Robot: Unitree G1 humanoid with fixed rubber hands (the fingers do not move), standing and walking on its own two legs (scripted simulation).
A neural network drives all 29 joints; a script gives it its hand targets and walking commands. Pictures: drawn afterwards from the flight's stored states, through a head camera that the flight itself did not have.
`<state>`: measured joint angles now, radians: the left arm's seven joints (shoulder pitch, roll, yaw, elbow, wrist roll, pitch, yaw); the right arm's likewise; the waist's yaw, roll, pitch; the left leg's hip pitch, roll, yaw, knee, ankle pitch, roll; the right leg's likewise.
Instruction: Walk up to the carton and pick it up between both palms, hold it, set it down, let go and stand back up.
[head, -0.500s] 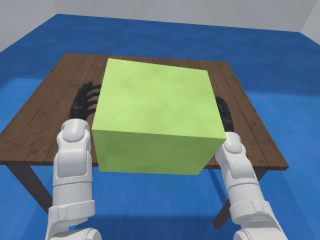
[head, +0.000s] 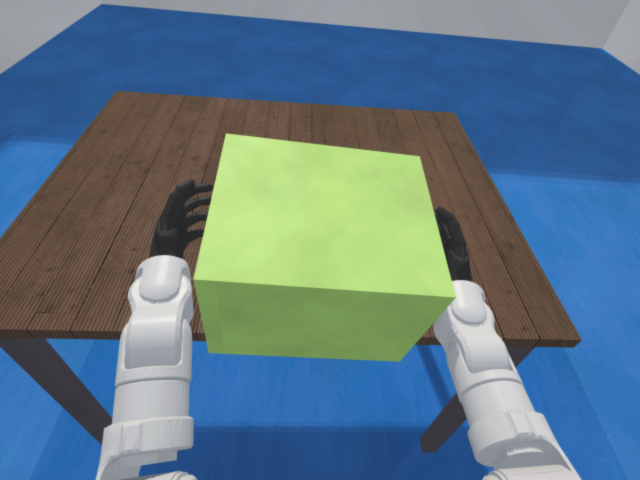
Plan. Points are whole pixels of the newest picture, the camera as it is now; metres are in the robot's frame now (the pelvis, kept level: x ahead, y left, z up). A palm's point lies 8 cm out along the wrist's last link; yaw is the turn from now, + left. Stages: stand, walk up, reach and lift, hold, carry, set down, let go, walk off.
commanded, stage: set down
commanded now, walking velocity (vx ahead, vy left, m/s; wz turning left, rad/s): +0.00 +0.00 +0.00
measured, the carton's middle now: (316, 252) +0.38 -0.01 +0.11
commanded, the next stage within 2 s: none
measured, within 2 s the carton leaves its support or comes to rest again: neither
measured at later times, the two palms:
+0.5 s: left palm (188, 242) +0.39 +0.15 +0.13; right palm (452, 265) +0.36 -0.19 +0.10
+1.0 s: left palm (200, 238) +0.41 +0.14 +0.11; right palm (450, 258) +0.38 -0.20 +0.09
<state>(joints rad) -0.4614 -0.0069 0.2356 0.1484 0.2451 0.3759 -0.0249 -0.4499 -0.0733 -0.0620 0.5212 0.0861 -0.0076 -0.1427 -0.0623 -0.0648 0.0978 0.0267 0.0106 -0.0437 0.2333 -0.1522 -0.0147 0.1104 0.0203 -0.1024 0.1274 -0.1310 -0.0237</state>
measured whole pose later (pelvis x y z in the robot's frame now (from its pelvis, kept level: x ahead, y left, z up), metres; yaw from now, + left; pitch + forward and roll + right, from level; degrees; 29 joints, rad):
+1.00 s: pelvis +0.00 +0.00 +0.00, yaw +2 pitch +4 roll +0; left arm -0.73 -0.01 0.39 0.70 0.27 0.12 0.00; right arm -0.69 -0.03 -0.40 0.82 -0.23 -0.07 -0.03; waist -0.09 0.00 -0.01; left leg -0.17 0.00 -0.08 0.20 -0.09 -0.02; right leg -0.09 0.02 -0.13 0.11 -0.09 -0.03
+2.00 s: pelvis +0.00 +0.00 +0.00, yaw +1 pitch +15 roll +0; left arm -0.82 0.00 0.42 0.92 0.28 -0.06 0.03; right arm -0.74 -0.01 -0.56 0.85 -0.39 -0.15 0.02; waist -0.07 0.05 -0.09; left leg -0.37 0.00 -0.06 0.16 -0.05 -0.01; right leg -0.30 0.02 -0.10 0.09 -0.06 -0.03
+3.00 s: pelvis -0.01 +0.00 +0.00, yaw +1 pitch +17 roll +0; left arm -0.85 -0.01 0.50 0.94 0.32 -0.17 -0.01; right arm -0.76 0.05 -0.67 0.77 -0.47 -0.19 0.06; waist -0.07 0.04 -0.06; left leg -0.42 0.01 -0.07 0.15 -0.02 -0.02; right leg -0.37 0.02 -0.11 0.13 -0.06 -0.03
